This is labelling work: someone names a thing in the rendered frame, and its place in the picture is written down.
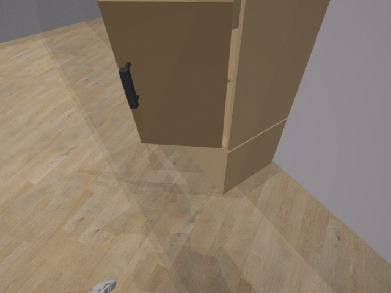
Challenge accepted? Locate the cupboard door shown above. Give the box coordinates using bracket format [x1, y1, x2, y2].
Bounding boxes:
[97, 0, 234, 148]

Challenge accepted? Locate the handle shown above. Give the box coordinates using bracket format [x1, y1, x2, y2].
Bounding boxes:
[119, 62, 139, 109]

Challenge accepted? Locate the robot left hand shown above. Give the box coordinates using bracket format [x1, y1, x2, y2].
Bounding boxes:
[88, 280, 116, 293]

